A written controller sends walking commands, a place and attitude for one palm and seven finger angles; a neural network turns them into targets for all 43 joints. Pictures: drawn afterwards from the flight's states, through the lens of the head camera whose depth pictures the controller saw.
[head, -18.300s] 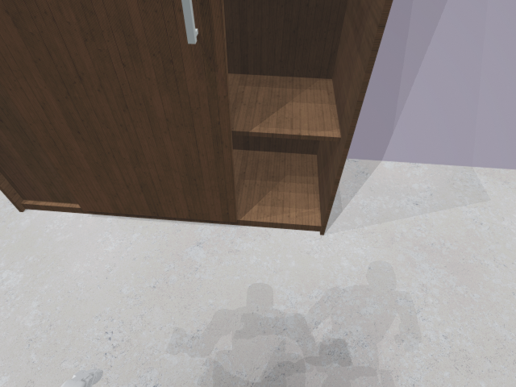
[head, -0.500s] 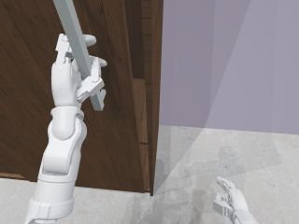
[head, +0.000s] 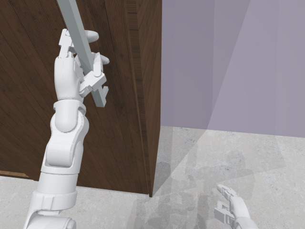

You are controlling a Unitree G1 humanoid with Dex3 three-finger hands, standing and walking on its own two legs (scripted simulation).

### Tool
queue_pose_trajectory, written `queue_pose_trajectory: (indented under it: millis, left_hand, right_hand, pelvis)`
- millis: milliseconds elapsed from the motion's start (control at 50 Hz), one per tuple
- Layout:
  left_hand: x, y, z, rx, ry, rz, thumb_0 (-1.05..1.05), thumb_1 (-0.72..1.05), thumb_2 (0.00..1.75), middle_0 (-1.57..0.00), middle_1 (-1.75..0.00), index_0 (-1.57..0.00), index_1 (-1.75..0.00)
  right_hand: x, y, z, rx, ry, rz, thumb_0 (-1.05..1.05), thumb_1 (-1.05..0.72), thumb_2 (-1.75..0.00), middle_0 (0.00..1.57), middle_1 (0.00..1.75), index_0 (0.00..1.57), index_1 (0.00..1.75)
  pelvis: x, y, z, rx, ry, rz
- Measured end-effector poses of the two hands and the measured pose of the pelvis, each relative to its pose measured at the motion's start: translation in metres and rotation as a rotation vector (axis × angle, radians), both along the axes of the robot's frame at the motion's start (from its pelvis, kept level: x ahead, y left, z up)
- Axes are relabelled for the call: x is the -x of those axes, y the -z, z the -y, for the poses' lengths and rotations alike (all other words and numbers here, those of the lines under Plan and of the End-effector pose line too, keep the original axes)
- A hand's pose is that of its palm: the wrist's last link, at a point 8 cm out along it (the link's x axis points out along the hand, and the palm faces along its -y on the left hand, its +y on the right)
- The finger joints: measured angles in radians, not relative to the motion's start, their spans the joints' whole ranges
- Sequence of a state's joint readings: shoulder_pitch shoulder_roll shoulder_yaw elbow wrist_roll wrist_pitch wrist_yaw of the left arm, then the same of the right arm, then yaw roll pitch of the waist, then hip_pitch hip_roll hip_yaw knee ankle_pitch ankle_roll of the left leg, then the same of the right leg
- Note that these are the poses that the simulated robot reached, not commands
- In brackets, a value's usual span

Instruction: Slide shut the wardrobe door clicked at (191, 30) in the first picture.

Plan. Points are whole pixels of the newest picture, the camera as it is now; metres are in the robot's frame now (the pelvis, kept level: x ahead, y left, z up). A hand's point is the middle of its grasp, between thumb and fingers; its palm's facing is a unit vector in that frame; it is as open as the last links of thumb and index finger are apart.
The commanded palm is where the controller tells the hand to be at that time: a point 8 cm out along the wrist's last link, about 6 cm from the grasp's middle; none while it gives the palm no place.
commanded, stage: step sideways, sliding the door along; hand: left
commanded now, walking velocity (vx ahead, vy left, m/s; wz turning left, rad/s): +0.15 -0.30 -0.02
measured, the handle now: (90, 55) +0.39 +0.18 +0.27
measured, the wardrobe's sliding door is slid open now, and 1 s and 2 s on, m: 0.00 0.00 0.00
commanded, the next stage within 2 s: stop walking and hold the door there in 1.44 s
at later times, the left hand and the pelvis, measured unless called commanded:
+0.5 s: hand (102, 73) +0.35 +0.15 +0.25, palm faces +0.30 -0.95 -0.06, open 6.2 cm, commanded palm +0.32 +0.13 +0.25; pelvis +0.01 -0.03 +0.00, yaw +2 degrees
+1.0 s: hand (102, 73) +0.35 +0.15 +0.25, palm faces +0.30 -0.95 -0.07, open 6.3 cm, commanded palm +0.32 +0.12 +0.25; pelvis +0.03 -0.03 +0.00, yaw +4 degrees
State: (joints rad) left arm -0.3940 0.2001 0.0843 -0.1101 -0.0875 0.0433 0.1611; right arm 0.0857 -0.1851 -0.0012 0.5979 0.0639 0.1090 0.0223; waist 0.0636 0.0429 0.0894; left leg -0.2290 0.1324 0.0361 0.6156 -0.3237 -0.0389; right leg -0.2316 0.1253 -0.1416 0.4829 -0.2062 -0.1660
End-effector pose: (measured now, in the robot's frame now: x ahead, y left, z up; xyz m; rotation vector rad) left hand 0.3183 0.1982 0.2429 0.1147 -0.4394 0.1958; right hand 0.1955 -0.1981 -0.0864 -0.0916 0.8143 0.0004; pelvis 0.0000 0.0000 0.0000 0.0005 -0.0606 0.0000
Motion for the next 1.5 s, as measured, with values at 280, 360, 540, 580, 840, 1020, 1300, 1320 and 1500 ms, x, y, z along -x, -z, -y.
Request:
queue_pose_trajectory:
  millis: [280,360,540,580,840,1020,1300,1320,1500]
  left_hand:
    - [0.001,0.000,0.005,0.001,-0.085,-0.010,-0.02,0.74,0.86,-0.48,-1.41,-0.21,-1.36]
    - [0.001,0.000,0.004,0.012,-0.084,-0.005,-0.01,0.74,0.85,-0.48,-1.41,-0.24,-1.34]
    - [0.001,0.000,0.005,-0.001,-0.102,-0.004,-0.02,0.75,0.85,-0.48,-1.41,-0.22,-1.34]
    - [0.001,0.000,0.006,-0.006,-0.116,-0.005,-0.02,0.74,0.85,-0.48,-1.41,-0.22,-1.34]
    - [0.001,0.000,0.005,-0.002,-0.087,0.006,-0.01,0.76,0.82,-0.47,-1.41,-0.21,-1.31]
    - [0.001,0.001,0.005,-0.010,-0.091,0.013,-0.02,0.77,0.82,-0.47,-1.41,-0.20,-1.29]
    - [0.001,0.001,0.004,-0.008,-0.072,0.016,-0.01,0.78,0.81,-0.46,-1.41,-0.19,-1.28]
    - [0.001,0.001,0.004,-0.010,-0.077,0.017,-0.01,0.77,0.81,-0.47,-1.41,-0.19,-1.28]
    - [0.001,0.001,0.006,-0.009,-0.118,0.014,-0.02,0.75,0.84,-0.49,-1.41,-0.20,-1.27]
  right_hand:
    - [-0.002,0.002,0.028,0.021,-0.021,-0.030,0.01,-0.91,-0.90,0.20,0.30,0.20,0.30]
    - [-0.009,-0.002,0.031,0.046,-0.028,-0.027,0.01,-0.91,-0.90,0.20,0.30,0.20,0.30]
    - [-0.041,-0.005,0.017,0.000,-0.104,0.024,0.01,-0.91,-0.90,0.20,0.30,0.20,0.30]
    - [-0.047,-0.005,0.014,-0.018,-0.116,0.031,0.01,-0.91,-0.90,0.20,0.30,0.20,0.30]
    - [-0.064,-0.013,0.013,0.017,-0.126,0.041,0.01,-0.91,-0.90,0.20,0.30,0.20,0.30]
    - [-0.063,-0.012,0.010,-0.006,-0.129,0.045,0.01,-0.91,-0.90,0.20,0.30,0.20,0.30]
    - [-0.049,-0.009,0.015,0.015,-0.100,0.029,0.01,-0.91,-0.90,0.20,0.30,0.20,0.30]
    - [-0.049,-0.008,0.015,0.010,-0.102,0.028,0.01,-0.91,-0.90,0.20,0.30,0.20,0.30]
    - [-0.044,-0.003,0.021,-0.004,-0.094,-0.004,0.01,-0.91,-0.90,0.20,0.30,0.20,0.30]
  pelvis:
    - [-0.003,-0.001,0.026,0.004,-0.032,-0.003]
    - [-0.009,-0.002,0.025,0.009,-0.040,-0.017]
    - [-0.016,0.000,0.030,0.005,-0.044,-0.016]
    - [-0.018,0.000,0.033,0.009,-0.053,-0.016]
    - [-0.028,-0.003,0.026,0.017,-0.073,-0.042]
    - [-0.028,-0.004,0.027,0.012,-0.068,-0.044]
    - [-0.023,-0.001,0.023,0.009,-0.046,-0.044]
    - [-0.023,-0.001,0.024,0.007,-0.043,-0.043]
    - [-0.028,-0.001,0.033,0.008,-0.061,-0.030]
